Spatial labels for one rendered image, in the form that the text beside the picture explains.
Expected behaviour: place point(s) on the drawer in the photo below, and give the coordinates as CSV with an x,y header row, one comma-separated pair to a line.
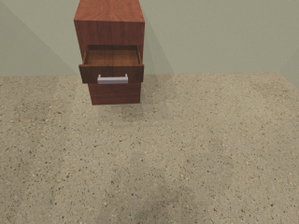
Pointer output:
x,y
111,61

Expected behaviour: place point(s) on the handle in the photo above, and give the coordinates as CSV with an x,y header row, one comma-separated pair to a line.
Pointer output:
x,y
112,80

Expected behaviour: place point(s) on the cabinet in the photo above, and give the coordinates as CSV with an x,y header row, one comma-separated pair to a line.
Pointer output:
x,y
111,22

